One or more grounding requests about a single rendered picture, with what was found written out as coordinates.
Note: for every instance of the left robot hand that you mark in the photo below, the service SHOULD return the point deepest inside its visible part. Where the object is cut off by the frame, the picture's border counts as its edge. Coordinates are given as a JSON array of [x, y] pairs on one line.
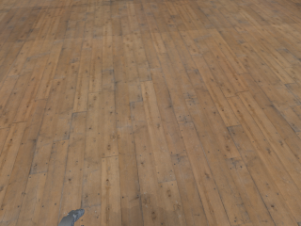
[[71, 217]]

